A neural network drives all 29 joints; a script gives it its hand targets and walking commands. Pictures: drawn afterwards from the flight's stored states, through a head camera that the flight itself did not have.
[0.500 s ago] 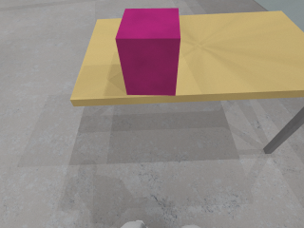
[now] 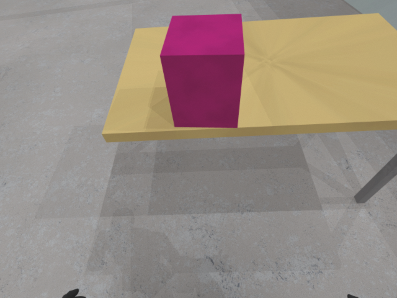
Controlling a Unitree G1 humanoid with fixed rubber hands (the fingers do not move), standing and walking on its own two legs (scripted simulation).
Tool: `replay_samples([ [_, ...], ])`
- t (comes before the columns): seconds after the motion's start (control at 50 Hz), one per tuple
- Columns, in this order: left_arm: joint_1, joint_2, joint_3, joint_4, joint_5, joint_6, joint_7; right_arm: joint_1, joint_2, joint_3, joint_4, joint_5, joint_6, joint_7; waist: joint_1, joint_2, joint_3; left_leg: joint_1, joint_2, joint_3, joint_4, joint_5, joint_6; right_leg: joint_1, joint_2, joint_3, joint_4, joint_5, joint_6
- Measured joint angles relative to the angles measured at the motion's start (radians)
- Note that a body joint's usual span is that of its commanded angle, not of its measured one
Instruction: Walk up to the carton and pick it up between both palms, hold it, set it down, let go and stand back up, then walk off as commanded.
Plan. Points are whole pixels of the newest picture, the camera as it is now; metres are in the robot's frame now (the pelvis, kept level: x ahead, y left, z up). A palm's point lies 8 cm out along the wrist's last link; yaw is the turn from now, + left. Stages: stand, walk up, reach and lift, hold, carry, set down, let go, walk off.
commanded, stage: stand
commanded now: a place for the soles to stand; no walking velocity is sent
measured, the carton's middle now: (205, 73) +0.71 +0.02 +0.03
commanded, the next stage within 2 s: none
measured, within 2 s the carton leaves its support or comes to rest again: neither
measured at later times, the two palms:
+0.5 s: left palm out of the picture +0.10 +0.31 -0.09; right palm out of the picture +0.10 -0.29 -0.11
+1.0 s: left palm out of the picture +0.07 +0.32 -0.10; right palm out of the picture +0.08 -0.29 -0.10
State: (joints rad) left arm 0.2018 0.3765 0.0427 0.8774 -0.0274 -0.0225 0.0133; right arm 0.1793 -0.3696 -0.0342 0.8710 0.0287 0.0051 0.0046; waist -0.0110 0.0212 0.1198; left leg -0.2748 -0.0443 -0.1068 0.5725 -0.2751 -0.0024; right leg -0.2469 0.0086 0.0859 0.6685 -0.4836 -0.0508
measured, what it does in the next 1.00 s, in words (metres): stands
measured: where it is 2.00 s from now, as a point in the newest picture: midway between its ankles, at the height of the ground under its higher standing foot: outside the picture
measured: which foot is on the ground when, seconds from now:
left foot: down 0.00-1.00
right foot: down 0.00-1.00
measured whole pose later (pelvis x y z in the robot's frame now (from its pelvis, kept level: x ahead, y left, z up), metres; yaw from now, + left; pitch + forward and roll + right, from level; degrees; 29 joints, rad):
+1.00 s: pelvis -0.01 +0.01 +0.01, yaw +0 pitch -3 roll +0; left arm 0.14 0.37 0.03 1.03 -0.03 -0.01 0.01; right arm 0.12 -0.37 -0.03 0.98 0.03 0.00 0.01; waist -0.01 0.02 0.09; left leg -0.22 -0.03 -0.11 0.49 -0.22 -0.01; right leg -0.17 0.01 0.08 0.50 -0.28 0.02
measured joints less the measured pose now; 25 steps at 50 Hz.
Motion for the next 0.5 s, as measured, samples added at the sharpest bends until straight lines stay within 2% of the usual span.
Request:
replay_samples([
  [0.04, -0.003, -0.001, -0.002, 0.002, 0.000, -0.003, 0.000, -0.013, 0.000, 0.000, 0.001, 0.000, 0.000, -0.001, -0.001, -0.005, 0.001, 0.001, 0.002, 0.006, 0.001, 0.000, -0.014, 0.004, -0.003, 0.002, -0.047, 0.143, 0.018],
  [0.06, -0.004, -0.003, -0.003, 0.002, 0.000, -0.004, 0.000, -0.012, 0.000, 0.000, 0.001, 0.000, -0.001, -0.001, -0.001, -0.002, -0.002, 0.001, 0.003, 0.002, 0.002, 0.000, -0.013, 0.006, -0.002, -0.001, -0.047, 0.151, 0.033],
  [0.12, -0.005, -0.003, -0.003, 0.004, 0.000, -0.006, 0.000, -0.016, 0.000, 0.000, 0.001, 0.000, -0.001, 0.003, -0.001, -0.001, -0.011, 0.000, 0.003, -0.001, 0.002, -0.003, -0.011, 0.008, -0.002, -0.004, -0.048, 0.126, 0.049],
  [0.38, -0.040, -0.003, -0.003, 0.006, 0.000, 0.004, 0.000, -0.023, 0.000, 0.000, 0.001, 0.000, -0.003, 0.002, -0.001, -0.001, -0.019, 0.001, 0.004, 0.000, 0.002, -0.005, -0.011, 0.011, -0.003, -0.003, -0.055, 0.127, 0.053],
  [0.5, -0.049, -0.003, -0.006, 0.044, 0.000, 0.003, -0.001, -0.028, 0.000, 0.000, 0.013, 0.000, -0.003, 0.003, -0.001, -0.001, -0.023, 0.012, 0.004, 0.000, 0.002, -0.003, -0.011, 0.024, -0.003, -0.003, -0.059, 0.130, 0.061],
])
